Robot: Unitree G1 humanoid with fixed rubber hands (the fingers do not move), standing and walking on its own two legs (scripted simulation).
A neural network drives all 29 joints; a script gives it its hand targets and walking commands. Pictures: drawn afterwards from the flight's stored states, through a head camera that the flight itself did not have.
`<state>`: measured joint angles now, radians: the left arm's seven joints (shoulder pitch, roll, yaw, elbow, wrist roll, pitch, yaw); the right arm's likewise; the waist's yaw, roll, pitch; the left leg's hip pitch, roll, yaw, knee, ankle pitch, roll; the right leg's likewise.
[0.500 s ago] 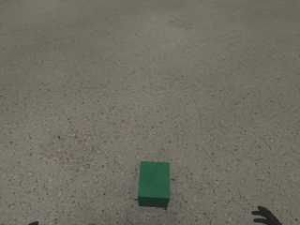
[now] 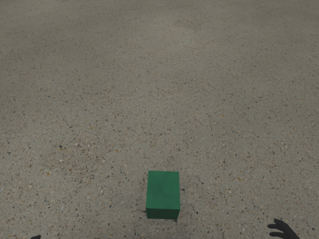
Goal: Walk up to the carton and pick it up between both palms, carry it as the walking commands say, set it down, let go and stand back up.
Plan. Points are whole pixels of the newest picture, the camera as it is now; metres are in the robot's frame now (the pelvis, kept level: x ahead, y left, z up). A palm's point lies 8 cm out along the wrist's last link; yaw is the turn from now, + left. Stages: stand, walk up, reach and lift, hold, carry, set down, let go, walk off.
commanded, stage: walk up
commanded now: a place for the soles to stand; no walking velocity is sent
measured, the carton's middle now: (162, 195) +0.45 -0.02 -0.66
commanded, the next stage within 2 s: none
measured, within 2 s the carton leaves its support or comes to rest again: neither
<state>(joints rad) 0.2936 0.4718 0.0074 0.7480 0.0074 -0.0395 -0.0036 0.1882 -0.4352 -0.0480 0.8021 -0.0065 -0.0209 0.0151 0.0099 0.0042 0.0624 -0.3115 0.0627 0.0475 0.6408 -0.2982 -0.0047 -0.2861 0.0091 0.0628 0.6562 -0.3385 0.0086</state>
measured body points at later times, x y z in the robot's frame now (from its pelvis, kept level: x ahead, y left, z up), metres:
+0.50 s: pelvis +0.00 +0.00 +0.00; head +0.02 -0.01 +0.45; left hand +0.09 +0.33 -0.09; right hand +0.12 -0.33 -0.09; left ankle +0.03 +0.14 -0.72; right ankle +0.01 -0.13 -0.72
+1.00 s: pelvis +0.00 +0.00 +0.00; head +0.02 +0.00 +0.45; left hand +0.10 +0.33 -0.08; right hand +0.11 -0.33 -0.10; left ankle +0.03 +0.14 -0.72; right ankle +0.01 -0.13 -0.72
